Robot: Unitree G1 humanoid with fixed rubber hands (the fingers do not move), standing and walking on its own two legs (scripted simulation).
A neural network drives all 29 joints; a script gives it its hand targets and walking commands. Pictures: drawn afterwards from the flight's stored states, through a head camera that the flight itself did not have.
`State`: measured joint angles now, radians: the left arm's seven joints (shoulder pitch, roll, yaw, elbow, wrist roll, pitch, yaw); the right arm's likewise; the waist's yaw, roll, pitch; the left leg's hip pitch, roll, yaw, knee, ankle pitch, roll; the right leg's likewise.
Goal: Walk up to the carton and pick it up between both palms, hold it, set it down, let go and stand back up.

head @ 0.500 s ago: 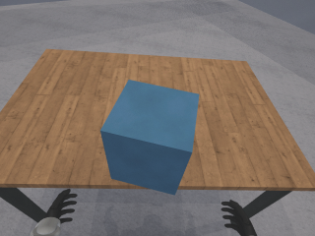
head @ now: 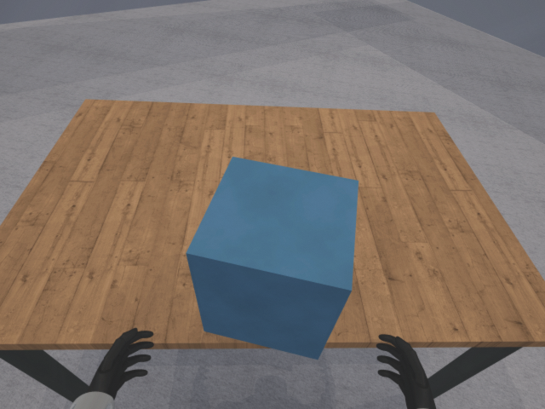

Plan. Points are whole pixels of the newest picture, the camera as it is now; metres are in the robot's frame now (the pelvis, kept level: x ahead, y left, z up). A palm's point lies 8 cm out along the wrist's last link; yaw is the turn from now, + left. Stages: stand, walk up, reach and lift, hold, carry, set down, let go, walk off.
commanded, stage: reach and lift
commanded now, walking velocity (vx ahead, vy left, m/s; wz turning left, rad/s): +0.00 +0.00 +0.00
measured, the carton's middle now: (276, 260) +0.36 +0.03 -0.01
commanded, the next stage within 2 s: none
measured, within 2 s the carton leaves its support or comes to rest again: neither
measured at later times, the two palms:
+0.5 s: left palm (99, 394) +0.14 +0.25 -0.04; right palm out of the picture +0.15 -0.16 -0.03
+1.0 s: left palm (109, 344) +0.20 +0.25 +0.00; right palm (397, 373) +0.20 -0.14 +0.00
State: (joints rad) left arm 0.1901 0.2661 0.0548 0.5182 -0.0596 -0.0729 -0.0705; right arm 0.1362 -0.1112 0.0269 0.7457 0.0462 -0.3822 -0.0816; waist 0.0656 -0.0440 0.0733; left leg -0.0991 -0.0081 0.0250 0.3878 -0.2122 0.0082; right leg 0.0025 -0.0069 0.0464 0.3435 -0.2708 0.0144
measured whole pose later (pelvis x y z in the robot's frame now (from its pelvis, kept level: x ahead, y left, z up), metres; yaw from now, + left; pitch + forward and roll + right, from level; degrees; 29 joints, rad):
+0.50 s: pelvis -0.02 +0.00 +0.00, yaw +0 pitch -6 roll +0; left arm 0.27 0.32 0.01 0.41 -0.15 -0.25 -0.14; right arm 0.30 0.01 0.07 0.52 0.08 -0.46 -0.18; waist 0.08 -0.05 0.08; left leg -0.11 0.01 0.03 0.43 -0.21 0.01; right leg -0.01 0.01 0.05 0.38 -0.27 0.01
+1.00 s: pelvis -0.02 +0.01 +0.00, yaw -1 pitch -6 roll -1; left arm 0.16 0.33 -0.03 0.27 -0.20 -0.14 -0.09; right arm 0.18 0.01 0.05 0.38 0.12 -0.31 -0.21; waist 0.06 -0.04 0.09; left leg -0.12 0.00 0.04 0.46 -0.23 0.03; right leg 0.00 0.00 0.06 0.37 -0.27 0.01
